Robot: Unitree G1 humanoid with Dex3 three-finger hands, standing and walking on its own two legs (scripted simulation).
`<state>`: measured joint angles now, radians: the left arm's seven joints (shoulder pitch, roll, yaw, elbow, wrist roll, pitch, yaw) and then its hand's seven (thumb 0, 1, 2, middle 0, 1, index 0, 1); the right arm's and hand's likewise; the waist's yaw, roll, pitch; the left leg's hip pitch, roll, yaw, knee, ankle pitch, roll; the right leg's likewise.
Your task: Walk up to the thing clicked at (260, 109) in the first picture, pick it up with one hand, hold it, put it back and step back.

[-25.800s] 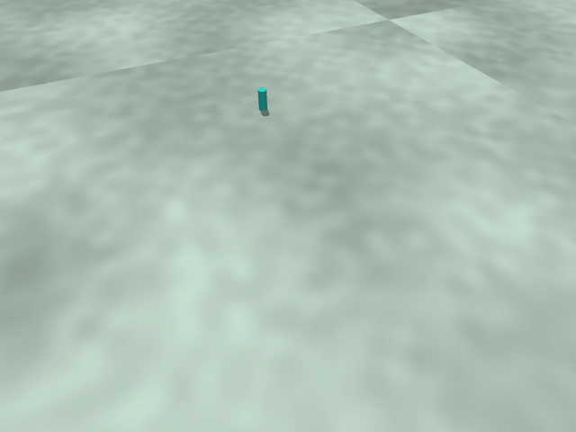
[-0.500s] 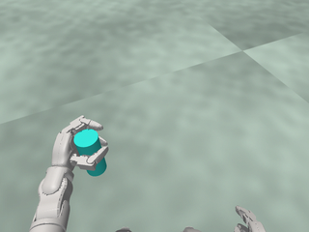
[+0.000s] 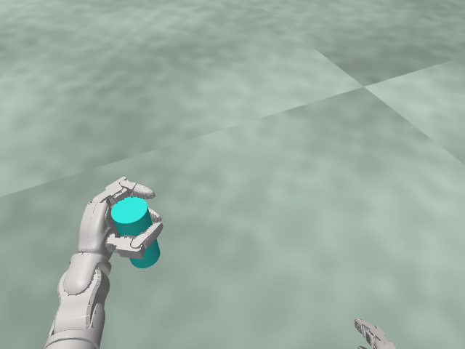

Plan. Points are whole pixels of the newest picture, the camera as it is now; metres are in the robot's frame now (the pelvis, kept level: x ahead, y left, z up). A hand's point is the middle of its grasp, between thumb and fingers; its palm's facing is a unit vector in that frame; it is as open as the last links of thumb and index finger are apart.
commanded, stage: hold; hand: left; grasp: from the side
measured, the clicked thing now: (138, 234) +0.31 +0.18 +0.03
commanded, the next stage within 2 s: crouch in 2.00 s
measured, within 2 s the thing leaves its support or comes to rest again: neither
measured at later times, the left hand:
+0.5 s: hand (139, 227) +0.31 +0.16 +0.07, palm faces -0.02 -1.00 +0.00, open 8.1 cm
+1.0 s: hand (140, 226) +0.31 +0.16 +0.07, palm faces -0.02 -1.00 +0.01, open 8.1 cm
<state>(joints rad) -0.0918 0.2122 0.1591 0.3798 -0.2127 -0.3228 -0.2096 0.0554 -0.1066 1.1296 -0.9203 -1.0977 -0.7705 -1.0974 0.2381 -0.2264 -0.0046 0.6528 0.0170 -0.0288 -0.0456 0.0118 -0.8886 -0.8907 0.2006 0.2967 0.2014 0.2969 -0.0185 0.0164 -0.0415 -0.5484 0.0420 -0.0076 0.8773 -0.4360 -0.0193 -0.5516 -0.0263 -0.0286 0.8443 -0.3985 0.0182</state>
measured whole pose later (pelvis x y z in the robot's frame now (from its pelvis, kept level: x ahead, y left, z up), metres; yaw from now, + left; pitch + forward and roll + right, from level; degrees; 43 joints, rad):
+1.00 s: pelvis +0.00 +0.00 +0.01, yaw +0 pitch +5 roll -1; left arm -0.07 0.19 0.14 0.36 -0.20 -0.33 -0.19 0.05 -0.11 1.13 -0.92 -1.10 -0.77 -1.10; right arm 0.23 -0.22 0.00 0.65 0.02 -0.05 -0.04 0.01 -0.88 -0.89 0.20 0.30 0.20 0.30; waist -0.02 0.01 -0.03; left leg -0.50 0.04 -0.01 0.83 -0.41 -0.02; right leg -0.51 -0.03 -0.03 0.80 -0.37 0.02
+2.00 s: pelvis +0.00 +0.00 +0.01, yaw +0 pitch +5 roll -1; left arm -0.07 0.19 0.13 0.35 -0.20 -0.32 -0.18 0.05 -0.11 1.13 -0.92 -1.10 -0.77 -1.10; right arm 0.23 -0.22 0.00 0.65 0.02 -0.05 -0.03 0.01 -0.87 -0.89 0.20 0.30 0.20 0.30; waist -0.02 0.02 -0.04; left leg -0.50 0.04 -0.01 0.84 -0.41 -0.02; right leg -0.50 -0.03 -0.03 0.80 -0.37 0.02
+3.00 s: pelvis -0.06 +0.00 -0.24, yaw +0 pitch +32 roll -2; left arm -0.35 0.21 0.26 0.82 -0.16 -0.80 -0.23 0.05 -0.10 1.12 -0.92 -1.08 -0.78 -1.08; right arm 0.07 -0.25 -0.01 0.69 -0.07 -0.08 0.08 0.01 -0.90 -0.91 0.20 0.30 0.20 0.30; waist -0.04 -0.01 -0.19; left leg -1.78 0.02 -0.06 1.91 -0.70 -0.03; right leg -1.78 -0.05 -0.02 1.87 -0.66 0.02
